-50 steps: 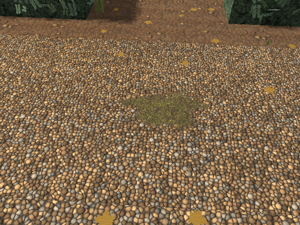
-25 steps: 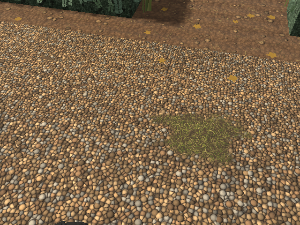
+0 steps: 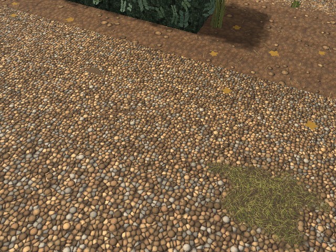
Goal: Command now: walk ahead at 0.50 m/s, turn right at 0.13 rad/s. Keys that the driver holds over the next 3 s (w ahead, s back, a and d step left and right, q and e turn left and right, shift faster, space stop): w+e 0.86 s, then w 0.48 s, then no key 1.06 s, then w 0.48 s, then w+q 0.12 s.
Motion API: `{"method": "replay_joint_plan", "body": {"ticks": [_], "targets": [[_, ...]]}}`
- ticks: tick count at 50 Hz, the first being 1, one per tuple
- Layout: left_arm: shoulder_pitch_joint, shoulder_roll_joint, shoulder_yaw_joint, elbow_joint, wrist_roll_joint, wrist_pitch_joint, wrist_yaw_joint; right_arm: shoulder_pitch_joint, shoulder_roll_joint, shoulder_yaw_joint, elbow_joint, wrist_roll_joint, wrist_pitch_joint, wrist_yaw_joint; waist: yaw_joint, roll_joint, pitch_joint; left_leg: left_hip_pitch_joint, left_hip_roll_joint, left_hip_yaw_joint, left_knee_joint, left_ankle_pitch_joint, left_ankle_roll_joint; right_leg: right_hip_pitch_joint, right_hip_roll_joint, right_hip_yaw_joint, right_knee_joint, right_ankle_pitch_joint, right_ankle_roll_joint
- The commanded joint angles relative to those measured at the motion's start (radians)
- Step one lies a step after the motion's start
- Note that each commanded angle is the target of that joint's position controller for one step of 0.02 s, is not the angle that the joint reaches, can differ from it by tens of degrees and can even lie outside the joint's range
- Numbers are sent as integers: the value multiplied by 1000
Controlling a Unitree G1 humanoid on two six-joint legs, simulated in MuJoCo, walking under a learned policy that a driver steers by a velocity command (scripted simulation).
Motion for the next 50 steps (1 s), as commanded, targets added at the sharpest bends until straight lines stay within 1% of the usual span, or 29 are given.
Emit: {"method": "replay_joint_plan", "body": {"ticks": [1,2,3,5,6,7,11,14,19,21,22,23,24,25,26,27,28,29,30,31,34,38,40,41,42,43,44,47,50], "targets": [[-41,-29,-9,-84,31,2,-4,135,11,17,-3,-11,22,-19,-37,35,43,127,301,-280,-257,25,199,-304,-86,93,-16,183,-20],[4,-55,-19,-74,38,8,-24,118,10,19,2,-34,27,-29,-12,55,42,83,292,-244,-240,77,183,-284,-83,103,-18,293,-28],[-25,83,49,-84,-62,73,-4,84,-184,-35,9,58,15,-26,9,127,54,62,290,-221,-272,422,165,-277,-23,55,-89,309,25],[-102,91,62,-126,-56,117,11,72,-153,-31,37,81,-8,-37,27,102,64,32,249,-107,-230,382,92,-254,-20,60,-270,520,53],[-28,-98,-31,-95,77,59,-16,134,73,45,44,-77,-28,-49,-34,-1,-50,78,212,-30,-149,75,106,-208,-87,114,-348,837,35],[-21,-105,-18,-76,79,44,-29,191,64,48,64,-90,-14,-49,-55,61,15,22,200,3,-125,21,127,-191,-56,63,-396,962,26],[-178,36,-1,-173,33,41,-54,312,11,84,131,-73,3,-26,-74,45,123,-15,275,-53,-44,-68,135,-225,-78,49,-404,956,7],[-319,34,-8,-223,41,50,-41,421,-2,103,188,-48,-4,-45,-137,30,168,161,288,-76,42,-66,110,-327,-94,18,-549,863,0],[-402,18,-25,-217,53,59,-43,465,-63,87,248,-4,24,-57,-168,7,240,205,274,-56,127,75,80,-197,-96,-45,-743,670,17],[-245,43,-15,-118,54,46,-28,469,-93,76,280,-21,49,-54,-123,-43,182,265,263,-42,327,247,49,-38,-108,-31,-860,711,22],[-62,113,16,-54,28,31,-6,467,-138,62,272,-31,51,-24,-56,-91,65,218,177,45,473,383,28,241,-19,-145,-855,828,16],[156,181,48,1,28,15,1,441,-123,72,265,-84,59,9,48,-88,-13,-84,168,85,669,373,-39,680,-13,-163,-738,951,-45],[441,281,87,63,40,31,-14,535,24,103,253,-85,48,45,87,-196,-282,-477,83,85,1116,-220,-141,1282,-162,27,-344,1481,-284],[587,293,93,114,21,40,-19,418,-10,115,169,-43,40,86,194,-164,-557,-635,21,-15,1442,-592,-187,1546,-340,282,-297,1575,-435],[631,243,86,137,17,44,-6,96,-95,79,60,12,16,83,298,-46,-367,-897,7,-47,1514,-591,-193,1411,-354,413,-459,1195,-393],[471,210,76,92,-2,45,3,-82,-100,81,-18,23,-15,59,262,42,-158,-931,96,-118,1316,-504,-144,1083,-328,364,-574,806,-302],[278,123,34,44,-3,39,-2,-82,-101,75,-25,-13,-29,25,135,119,-53,-794,163,-178,1053,-327,-99,745,-291,336,-659,707,-250],[138,70,7,-5,6,22,-12,-32,-111,63,-10,-43,-34,-6,13,72,29,-613,193,-177,813,-169,-61,433,-253,276,-720,730,-240],[6,59,-2,-56,-3,7,-22,18,-83,62,21,-36,-18,-19,-56,41,93,-382,207,-155,596,-82,-50,83,-236,215,-841,737,-251],[-36,123,14,-71,-14,0,-33,40,-49,69,17,-26,3,-24,-89,-34,101,-273,172,-113,517,-125,-69,-46,-208,224,-898,666,-286],[-52,169,36,-70,-10,-26,-82,31,-22,107,-4,5,45,-17,-104,10,60,-76,144,-105,207,90,-73,-125,-173,265,-926,497,-238],[3,154,50,-96,20,-9,-88,-91,-150,72,-27,-7,9,-22,-64,10,36,20,66,-70,147,317,-25,-79,-74,246,-733,374,-143],[-70,128,38,-167,44,-18,-82,118,-232,30,18,-20,-16,-23,-187,63,-33,391,61,-43,258,262,35,-290,30,196,-497,392,-59],[-45,42,17,-203,32,-25,-89,334,-317,8,52,-9,-22,-32,-256,247,-209,620,257,-284,141,372,184,-339,181,72,-152,165,25],[150,-44,0,-186,13,-31,-77,385,-322,31,39,3,-15,-9,-150,407,-397,714,501,-740,-62,486,405,-394,208,84,194,-264,52],[80,41,18,-161,8,-18,-58,331,-266,31,55,-9,-21,0,-165,284,-130,499,458,-799,-164,31,323,-560,138,137,319,-177,42],[52,67,20,-141,14,-6,-21,152,-181,54,16,15,-15,0,-109,168,-38,280,408,-649,-210,-288,238,-506,58,122,308,-48,25],[21,9,-9,-147,48,12,14,1,-70,88,-3,20,-3,-30,-18,85,-39,35,352,-461,-285,-77,189,-286,-58,109,175,73,49],[-91,21,-10,-198,8,14,-16,41,-80,71,39,1,-20,-53,-52,75,-39,60,286,-266,-329,108,172,-254,-63,60,-5,118,92]]}}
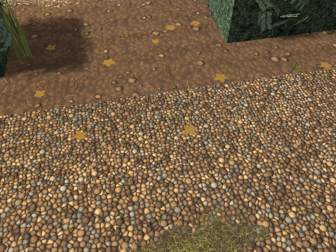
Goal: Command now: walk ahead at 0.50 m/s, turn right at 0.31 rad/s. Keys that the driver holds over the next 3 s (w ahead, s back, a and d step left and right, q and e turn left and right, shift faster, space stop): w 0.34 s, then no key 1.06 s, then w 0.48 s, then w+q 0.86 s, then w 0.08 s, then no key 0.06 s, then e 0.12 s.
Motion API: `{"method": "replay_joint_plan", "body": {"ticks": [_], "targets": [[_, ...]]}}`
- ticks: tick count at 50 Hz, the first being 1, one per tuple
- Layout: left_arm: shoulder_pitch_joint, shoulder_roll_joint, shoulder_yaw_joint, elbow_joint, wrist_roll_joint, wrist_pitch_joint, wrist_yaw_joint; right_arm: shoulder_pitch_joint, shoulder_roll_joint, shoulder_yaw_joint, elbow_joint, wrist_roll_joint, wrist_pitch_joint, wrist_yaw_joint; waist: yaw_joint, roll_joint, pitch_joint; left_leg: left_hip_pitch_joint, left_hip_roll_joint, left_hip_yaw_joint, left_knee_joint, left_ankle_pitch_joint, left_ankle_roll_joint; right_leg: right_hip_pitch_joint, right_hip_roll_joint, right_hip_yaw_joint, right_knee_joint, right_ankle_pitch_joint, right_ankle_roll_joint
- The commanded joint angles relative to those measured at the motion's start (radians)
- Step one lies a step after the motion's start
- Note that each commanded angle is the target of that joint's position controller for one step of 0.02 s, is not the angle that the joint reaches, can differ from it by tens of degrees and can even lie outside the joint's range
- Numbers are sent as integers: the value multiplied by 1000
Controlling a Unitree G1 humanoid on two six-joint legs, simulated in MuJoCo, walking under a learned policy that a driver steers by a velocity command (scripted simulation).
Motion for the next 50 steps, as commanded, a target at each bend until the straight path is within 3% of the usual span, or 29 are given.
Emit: {"method": "replay_joint_plan", "body": {"ticks": [1,5,10,12,14,15,16,17,19,20,22,23,25,28,29,30,31,32,33,34,36,37,38,39,40,42,45,47,50], "targets": [[-5,-1,-11,-75,-12,-3,-21,33,-71,-17,-26,-19,-26,-8,4,51,-36,118,245,-260,-322,111,207,-78,-71,32,-149,127,35],[33,5,-9,-86,8,36,-45,97,-105,-41,37,-50,-19,46,24,86,7,21,235,-173,-268,131,226,42,-63,5,-184,373,12],[-23,49,11,-153,21,15,-24,128,-98,-38,18,-51,-23,27,3,111,15,79,260,-188,-86,139,224,68,-28,-71,-160,175,-25],[55,71,28,-150,6,-2,-9,43,-181,-63,-21,-44,-18,28,57,113,1,1,230,-133,52,310,196,298,30,-150,-243,74,-22],[420,116,69,-18,-2,-32,9,-52,-287,-108,-61,-42,-9,64,223,-11,-50,-261,113,-23,532,340,155,739,134,-270,-448,152,-36],[502,164,68,12,1,-36,39,-22,-130,-84,-79,-55,-6,98,210,-170,-163,-441,-13,-34,912,-302,82,921,-75,87,-611,399,-213],[542,176,51,6,9,-47,26,47,14,-48,-110,-14,-15,111,145,-80,-203,-551,-97,-247,998,-424,66,961,-261,388,-642,924,-393],[428,172,60,4,9,-71,0,-137,-21,-55,-228,11,-15,107,156,-95,35,-832,-83,-296,1017,-364,42,770,-366,582,-709,572,-440],[270,40,21,5,-41,-68,-9,-152,-117,-87,-217,-21,13,62,74,33,36,-871,29,-270,991,-260,-8,601,-338,479,-604,434,-370],[153,-80,-25,-26,-22,-55,9,-70,-63,-51,-176,-65,29,61,16,84,40,-760,104,-305,789,-90,4,430,-297,345,-558,443,-277],[110,-132,-61,-64,-17,-57,60,-26,-4,-24,-127,-102,20,63,21,40,25,-463,109,-229,469,357,-12,160,-95,102,-552,259,-175],[112,-57,-48,-82,-27,-63,83,-19,-11,-32,-96,-73,10,67,29,23,-14,-141,77,-147,271,784,-13,-70,48,-66,-477,38,-110],[145,67,-23,-65,4,-65,65,-25,-69,-60,-96,-11,27,75,-2,37,15,234,5,-41,336,869,-64,-372,40,-101,-465,-158,-89],[335,64,-36,10,-82,-59,45,-144,-161,-74,-122,-54,70,65,64,75,138,-26,109,-131,-61,594,-63,75,-98,129,-289,-128,-86],[389,68,-37,52,-96,-36,39,-140,-143,-65,-109,-60,74,63,82,85,122,-48,120,-140,-235,631,-52,250,-76,149,-185,-59,-73],[354,103,-35,74,-69,-6,13,1,-139,-73,-71,-45,77,50,18,53,101,80,129,-124,-336,747,-18,268,-92,173,-73,42,-63],[401,83,-41,105,-33,17,-25,199,-211,-115,-16,-28,58,27,-52,136,-2,394,140,-81,-330,933,59,169,-19,105,159,152,-7],[618,-103,-82,112,-14,21,-65,341,-283,-138,-6,5,59,32,-8,437,-457,1054,396,-267,195,1677,386,-148,117,-14,676,-477,112],[425,26,-63,31,-42,30,-70,321,-232,-132,-30,-27,63,57,-117,250,-563,1190,444,-406,245,1694,440,-403,112,11,895,-614,145],[231,79,-39,-36,-52,34,-66,126,-238,-131,-90,-58,58,53,-83,57,-389,929,415,-373,159,1477,327,-458,63,7,752,-495,144],[225,24,-52,-86,-43,25,-44,-173,-187,-83,-153,36,44,92,119,91,-200,325,357,-272,65,1122,257,-259,-59,6,528,-493,150],[249,-3,-60,-54,-35,12,-15,-232,-151,-72,-177,35,15,78,141,48,-76,-28,330,-243,-103,919,275,-83,-105,54,266,-204,145],[284,-42,-66,-15,-26,15,-15,-242,-152,-67,-173,14,-1,83,171,59,-40,-224,282,-215,-136,890,286,99,-123,26,225,-65,158],[366,-13,-42,50,-37,12,-21,-256,-145,-71,-179,17,-19,78,190,-63,-71,-268,211,-149,-126,768,262,214,-137,8,-79,223,162],[367,-22,-33,79,-38,18,-32,-244,-184,-81,-162,34,-26,76,202,-11,-54,-291,150,-97,-123,675,211,299,-124,-64,-299,304,169],[338,27,-9,90,-54,20,-31,-197,-198,-89,-142,52,-23,86,172,72,-98,-247,200,-205,-87,688,166,413,-89,-70,-354,258,176],[224,91,16,76,-70,-3,-18,-132,-119,-74,-123,78,27,141,115,-10,-124,-57,187,-275,-19,216,67,376,-122,-34,-588,386,89],[4,97,15,26,-64,1,-21,3,-158,-102,-100,67,48,106,-17,-56,-76,-9,90,-219,-76,-212,36,281,-133,-12,-663,162,-12],[-29,63,24,43,-84,6,-26,-132,-135,-105,-121,60,38,78,24,-6,-21,9,57,-158,-85,-213,37,224,-106,-13,-719,14,3]]}}
Over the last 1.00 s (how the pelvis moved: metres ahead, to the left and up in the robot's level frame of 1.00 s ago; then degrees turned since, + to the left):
0.64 -0.14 -0.18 -33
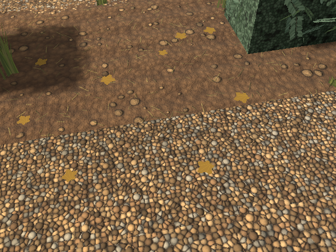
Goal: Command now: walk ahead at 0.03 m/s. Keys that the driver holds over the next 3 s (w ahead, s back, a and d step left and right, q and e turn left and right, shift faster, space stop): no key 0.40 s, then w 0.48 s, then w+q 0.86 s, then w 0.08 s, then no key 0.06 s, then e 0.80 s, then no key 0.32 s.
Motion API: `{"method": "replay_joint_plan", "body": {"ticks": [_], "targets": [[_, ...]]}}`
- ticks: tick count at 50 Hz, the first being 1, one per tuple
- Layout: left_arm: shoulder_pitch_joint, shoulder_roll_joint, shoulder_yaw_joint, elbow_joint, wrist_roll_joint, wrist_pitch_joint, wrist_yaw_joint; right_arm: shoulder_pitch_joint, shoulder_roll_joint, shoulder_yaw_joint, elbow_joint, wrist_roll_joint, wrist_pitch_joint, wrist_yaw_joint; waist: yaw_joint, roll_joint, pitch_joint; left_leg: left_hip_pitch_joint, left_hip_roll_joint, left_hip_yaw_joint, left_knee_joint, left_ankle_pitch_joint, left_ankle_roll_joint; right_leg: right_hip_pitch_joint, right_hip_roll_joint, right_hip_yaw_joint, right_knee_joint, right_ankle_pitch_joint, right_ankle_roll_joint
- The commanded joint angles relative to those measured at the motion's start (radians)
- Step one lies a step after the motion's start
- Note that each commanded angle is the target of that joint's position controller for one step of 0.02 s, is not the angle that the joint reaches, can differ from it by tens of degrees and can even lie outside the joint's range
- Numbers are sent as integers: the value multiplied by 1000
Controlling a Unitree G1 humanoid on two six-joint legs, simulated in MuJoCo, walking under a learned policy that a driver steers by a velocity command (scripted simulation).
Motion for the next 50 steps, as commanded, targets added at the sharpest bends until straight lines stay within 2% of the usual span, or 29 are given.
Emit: {"method": "replay_joint_plan", "body": {"ticks": [1,2,5,10,20,21,22,23,24,26,28,30,31,32,33,34,35,36,37,39,40,41,42,44,46,47,48,49,50], "targets": [[-68,106,33,-59,-17,-16,-6,19,-104,-38,-36,9,-15,-20,-24,-14,-27,34,102,-131,-180,-46,18,32,-40,65,-166,11,-58],[-51,109,35,-48,-14,-19,-9,20,-91,-38,-33,12,-16,-20,-16,-17,-49,57,90,-116,-170,62,20,58,-41,57,-159,79,-66],[-49,122,43,-34,-12,-17,-12,6,-107,-50,-31,2,-13,-21,-8,-23,-92,129,77,-94,-128,248,10,74,-31,27,-138,187,-62],[-81,136,57,-27,-12,-13,-10,5,-120,-64,-10,0,-11,-27,-5,-23,-69,114,70,-86,-110,245,-4,87,-22,10,-124,197,-61],[-132,151,71,3,-10,-13,-4,-5,-131,-74,36,-5,-12,-39,-11,-17,-63,100,69,-79,-77,230,-22,131,-4,-3,-117,230,-66],[-105,165,77,17,-6,-9,0,21,-144,-80,50,-11,-8,-42,-10,-17,-58,100,67,-77,-88,120,-14,132,-5,1,-139,111,-77],[-70,206,96,30,11,-4,11,48,-178,-96,60,-28,-6,-51,-6,-20,-21,76,60,-79,-93,-93,14,116,-7,15,-164,-102,-114],[-36,209,103,46,28,-3,23,66,-168,-99,72,-45,-6,-62,0,-23,36,35,65,-102,-106,-273,46,98,-25,56,-209,-288,-159],[-14,182,99,56,38,-5,35,73,-134,-93,79,-56,-9,-70,6,-31,88,-4,71,-125,-107,-352,73,100,-49,110,-253,-379,-202],[-13,129,84,60,39,-20,57,45,-61,-73,73,-58,-23,-83,15,-74,92,-26,71,-127,-60,-288,94,193,-109,215,-323,-352,-262],[-9,120,76,61,23,-24,68,29,-36,-67,64,-55,-36,-87,12,-103,77,-20,50,-59,41,-153,70,273,-189,308,-369,-245,-311],[-63,141,74,47,29,-14,68,87,-39,-68,81,-65,-44,-85,-32,-57,84,101,40,-28,4,-104,73,216,-179,268,-324,-143,-315],[-112,145,74,35,44,-9,59,169,-42,-72,108,-76,-52,-83,-80,-10,72,220,43,-33,-37,-51,82,145,-117,186,-216,-122,-296],[-153,135,76,13,60,-9,46,268,-74,-80,144,-84,-61,-84,-118,99,51,343,103,-172,-102,48,137,23,9,56,14,-83,-240],[-216,74,60,-13,69,-19,25,464,-140,-90,194,-92,-68,-88,-191,251,20,608,276,-536,-232,190,264,-276,142,-35,336,-167,-149],[-271,20,44,-30,56,-42,5,599,-148,-78,220,-105,-72,-84,-252,211,97,790,435,-709,-310,295,328,-614,134,131,482,-353,-147],[-321,35,47,-53,43,-57,7,573,-113,-60,240,-113,-70,-78,-225,83,174,798,478,-685,-310,336,320,-743,97,220,533,-297,-150],[-280,79,62,-28,34,-55,17,483,-78,-48,235,-105,-67,-67,-169,27,163,760,455,-576,-298,392,290,-711,67,194,561,-227,-144],[-232,82,68,-20,45,-45,24,426,-61,-36,236,-92,-59,-60,-116,39,133,678,418,-477,-306,423,262,-629,50,148,547,-179,-149],[-202,7,48,-14,84,-22,25,372,23,-1,234,-81,-35,-60,-50,61,155,450,319,-313,-369,401,203,-452,33,66,433,3,-158],[-226,-43,29,-30,81,-11,15,332,35,8,218,-77,-28,-56,-35,75,158,309,260,-227,-423,351,169,-305,36,21,314,122,-155],[-269,-64,14,-51,71,-1,3,295,21,11,209,-82,-25,-47,-31,82,168,161,210,-161,-462,282,148,-141,52,-13,189,191,-150],[-302,-63,6,-68,55,7,-5,298,-11,11,212,-83,-24,-36,-30,105,170,71,212,-156,-481,232,152,-40,67,-18,147,206,-129],[-300,-7,9,-72,40,7,-4,342,-70,0,233,-85,-31,-25,-23,112,186,105,273,-178,-479,245,170,-26,81,-2,82,225,-117],[-376,44,20,-101,39,0,17,378,-70,-2,255,-87,-30,-20,-26,94,184,206,299,-208,-442,405,174,-37,104,-11,-45,256,-117],[-382,48,24,-101,38,-6,23,397,-72,-3,265,-92,-23,-21,-14,109,149,242,298,-201,-399,537,162,13,123,-34,-67,259,-123],[-325,63,31,-86,31,-11,27,391,-85,-10,259,-99,-20,-23,15,115,102,236,283,-179,-315,697,138,120,136,-51,-61,267,-133],[-182,116,52,-37,21,-19,32,394,-80,-15,255,-114,-23,-19,59,78,11,178,218,-133,-130,756,78,316,128,-31,-19,315,-159],[49,159,57,20,33,-22,32,497,5,5,260,-126,-27,-9,92,-53,-215,-30,100,-117,173,435,14,715,-3,124,21,456,-279]]}}
Over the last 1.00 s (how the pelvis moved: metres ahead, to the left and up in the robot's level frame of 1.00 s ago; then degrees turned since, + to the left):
0.41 -0.02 -0.19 -2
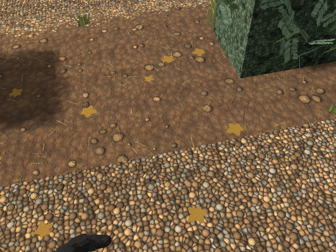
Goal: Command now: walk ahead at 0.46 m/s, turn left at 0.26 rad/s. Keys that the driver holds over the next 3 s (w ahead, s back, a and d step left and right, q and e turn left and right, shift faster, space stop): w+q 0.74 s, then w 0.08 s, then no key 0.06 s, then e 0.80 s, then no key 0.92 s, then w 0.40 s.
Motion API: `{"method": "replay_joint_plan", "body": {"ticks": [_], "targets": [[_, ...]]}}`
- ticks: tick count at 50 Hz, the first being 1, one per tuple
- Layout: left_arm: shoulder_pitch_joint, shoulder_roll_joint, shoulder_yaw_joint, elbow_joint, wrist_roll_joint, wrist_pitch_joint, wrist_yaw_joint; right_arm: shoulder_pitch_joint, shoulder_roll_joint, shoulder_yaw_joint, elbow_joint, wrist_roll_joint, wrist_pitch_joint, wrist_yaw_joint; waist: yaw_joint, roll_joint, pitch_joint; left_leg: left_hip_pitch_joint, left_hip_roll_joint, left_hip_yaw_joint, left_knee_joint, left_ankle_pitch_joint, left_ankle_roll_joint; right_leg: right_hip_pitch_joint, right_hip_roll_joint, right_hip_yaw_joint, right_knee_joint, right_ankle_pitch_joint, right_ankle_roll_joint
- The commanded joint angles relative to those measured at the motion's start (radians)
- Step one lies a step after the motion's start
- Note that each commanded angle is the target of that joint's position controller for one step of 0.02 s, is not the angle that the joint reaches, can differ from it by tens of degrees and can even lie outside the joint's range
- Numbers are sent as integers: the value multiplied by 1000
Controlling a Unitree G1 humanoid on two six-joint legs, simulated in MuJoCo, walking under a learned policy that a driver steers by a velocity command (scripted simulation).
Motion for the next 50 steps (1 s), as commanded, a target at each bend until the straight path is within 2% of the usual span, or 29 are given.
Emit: {"method": "replay_joint_plan", "body": {"ticks": [1,2,3,4,7,9,15,18,22,24,26,27,28,29,30,31,32,33,34,35,38,42,43,44,45,46,47,48,50], "targets": [[638,220,48,109,8,-9,14,155,-4,14,-61,-30,-28,40,244,-265,-434,-829,-116,-2,681,12,39,1134,-350,603,-187,-80,-339],[735,194,49,174,54,-12,19,-103,-107,-27,-108,11,-25,47,318,-161,-184,-1023,-101,-100,980,-82,74,956,-332,728,-352,-432,-259],[563,193,53,146,40,-27,28,-183,-114,-39,-129,31,-36,23,252,-117,-2,-1058,-32,-116,1000,42,109,683,-332,606,-390,-529,-193],[426,131,36,118,13,-31,38,-187,-118,-43,-124,29,-45,-12,191,-72,21,-956,28,-110,970,111,121,498,-332,508,-401,-393,-194],[324,-14,-5,124,9,-42,72,-142,46,-1,-148,2,-25,-50,82,-21,30,-736,127,-130,840,211,114,237,-314,293,-485,-86,-157],[307,7,4,126,5,-67,77,-191,9,-4,-184,16,-11,-38,77,-37,42,-748,129,-103,739,216,88,220,-281,166,-547,-52,-144],[408,46,-1,159,84,-69,32,-224,-52,2,-240,13,6,42,67,-13,57,-682,114,-68,768,624,59,98,-228,-95,-451,72,-127],[550,52,-8,204,79,-73,48,-307,-105,-14,-295,-7,10,25,123,-15,91,-898,123,-93,727,525,68,351,-287,-37,-358,10,-160],[624,100,-3,190,52,-75,58,-465,-91,-16,-389,-4,9,-4,165,-54,89,-892,86,2,661,306,51,489,-326,-53,-266,247,-145],[517,184,21,138,40,-74,60,-392,-116,-34,-396,6,-4,-12,102,-73,52,-633,17,90,603,214,55,373,-289,-153,-156,497,-108],[402,264,52,95,51,-65,38,-31,-204,-89,-266,14,-39,-29,-65,-31,-22,-195,-126,212,467,319,86,147,-181,-228,251,519,-78],[381,230,51,59,67,-58,11,121,-280,-116,-223,3,-60,-60,-138,112,-88,52,-48,46,307,457,221,-93,-70,-200,666,146,-14],[333,74,17,-42,49,-70,-34,209,-285,-83,-194,4,-70,-69,-109,262,-196,177,129,-457,135,561,401,-370,96,-45,941,-521,21],[131,69,10,-158,-9,-74,-46,201,-236,-71,-177,4,-95,-60,-154,97,-13,50,227,-628,47,418,385,-562,77,139,856,-501,-4],[77,83,20,-199,-5,-66,-25,71,-170,-50,-183,32,-119,-39,-82,91,92,-126,256,-649,110,261,361,-607,11,202,791,-437,7],[152,121,35,-171,14,-49,-5,-39,-135,-36,-192,50,-102,-25,-4,5,79,-257,235,-587,193,190,363,-552,-28,199,779,-373,14],[210,94,20,-164,45,-33,5,-130,-105,-15,-214,38,-90,-14,61,-6,74,-416,220,-536,245,191,367,-488,-42,195,720,-327,14],[283,58,-3,-134,85,-21,9,-234,-52,14,-240,24,-67,-27,111,-71,98,-645,164,-412,290,68,311,-363,-87,204,563,-105,0],[338,25,-21,-106,107,-27,3,-280,-6,44,-285,7,-69,-53,106,-42,69,-807,37,-229,335,112,244,-170,-83,179,374,275,11],[244,116,28,-162,-132,-37,29,-377,-171,-24,-318,161,-45,-126,205,41,102,-1036,-10,-259,226,114,223,63,-1,31,141,307,51],[192,106,12,-167,-106,-8,33,-251,-242,-48,-267,153,-12,-169,141,10,4,-1052,-20,-214,369,-13,164,349,22,65,7,558,128],[209,136,30,-149,-94,-10,11,-161,-146,-46,-263,134,34,-171,97,5,-21,-608,-36,-242,727,23,110,261,-80,71,-418,675,96],[338,150,45,-93,-75,-14,7,-133,-141,-49,-255,131,53,-165,140,-13,-49,-585,-64,-190,930,136,91,362,-101,56,-458,655,72],[532,151,57,-28,-52,-11,1,-109,-115,-53,-237,115,52,-139,209,-82,-107,-801,-132,-167,1212,-44,66,642,-166,125,-341,682,25],[636,179,44,19,-19,-24,-15,-16,-25,-38,-235,139,34,-114,196,-234,-175,-1111,-201,-193,1575,-386,47,920,-276,203,-1,1108,-24],[637,280,71,50,-41,-21,-14,60,-39,-16,-287,163,11,-109,119,-424,-266,-1336,-153,-207,1739,-327,19,1027,-402,455,31,1039,-168],[614,252,68,34,-53,-9,-9,-25,-84,-16,-307,156,0,-108,151,-288,-287,-1433,-122,-204,1762,-283,3,993,-418,475,-13,932,-225],[512,320,94,20,-53,-10,26,-172,-149,-24,-369,188,-20,-118,135,-273,-326,-1490,-67,-223,1532,-33,19,928,-514,659,-209,253,-299],[262,186,32,-50,-32,-11,62,-370,-212,-43,-388,120,19,-143,42,-11,-142,-1308,43,-156,1302,169,-30,445,-465,678,-290,329,-259]]}}
Over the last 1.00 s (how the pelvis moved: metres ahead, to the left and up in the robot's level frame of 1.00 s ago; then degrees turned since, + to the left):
0.26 -0.04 -0.02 4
